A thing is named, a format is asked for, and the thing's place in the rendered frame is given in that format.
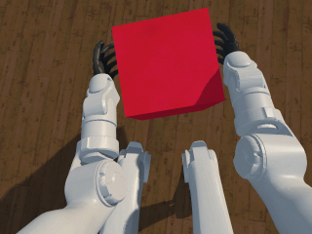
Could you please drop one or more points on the right robot shin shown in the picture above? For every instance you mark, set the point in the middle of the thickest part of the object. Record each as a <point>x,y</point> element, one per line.
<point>211,153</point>

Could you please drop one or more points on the left robot thigh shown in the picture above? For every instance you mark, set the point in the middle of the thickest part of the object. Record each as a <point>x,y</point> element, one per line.
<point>125,217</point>

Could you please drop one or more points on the carton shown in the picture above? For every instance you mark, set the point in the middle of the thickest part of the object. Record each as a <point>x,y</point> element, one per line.
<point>168,65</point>

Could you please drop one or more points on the robot right upper arm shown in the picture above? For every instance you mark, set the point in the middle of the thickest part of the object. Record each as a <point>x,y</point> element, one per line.
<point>275,166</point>

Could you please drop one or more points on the robot right hand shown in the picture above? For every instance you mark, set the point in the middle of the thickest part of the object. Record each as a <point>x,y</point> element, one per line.
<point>228,42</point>

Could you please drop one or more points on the robot right forearm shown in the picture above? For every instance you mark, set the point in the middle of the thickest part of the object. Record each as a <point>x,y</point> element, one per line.
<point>251,100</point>

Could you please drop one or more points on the robot left hand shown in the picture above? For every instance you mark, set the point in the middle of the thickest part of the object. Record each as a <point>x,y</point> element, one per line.
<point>100,61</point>

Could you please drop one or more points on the robot left upper arm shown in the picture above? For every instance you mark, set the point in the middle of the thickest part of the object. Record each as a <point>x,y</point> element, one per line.
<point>92,193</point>

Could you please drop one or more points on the robot left forearm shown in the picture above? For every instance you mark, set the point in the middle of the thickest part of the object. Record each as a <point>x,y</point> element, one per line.
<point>99,123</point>

